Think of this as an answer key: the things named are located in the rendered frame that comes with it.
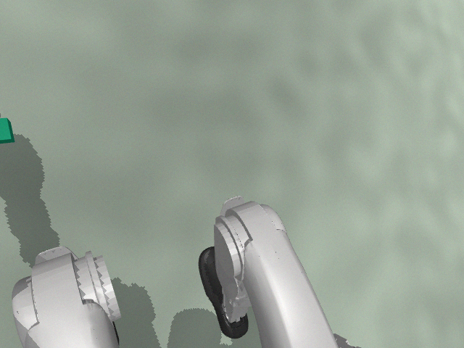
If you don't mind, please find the right robot hand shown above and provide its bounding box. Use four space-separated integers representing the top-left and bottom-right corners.
333 333 361 348

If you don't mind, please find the small box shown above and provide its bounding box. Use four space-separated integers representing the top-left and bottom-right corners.
0 118 15 144

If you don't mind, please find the right robot foot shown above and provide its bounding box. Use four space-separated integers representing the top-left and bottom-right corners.
199 246 249 339

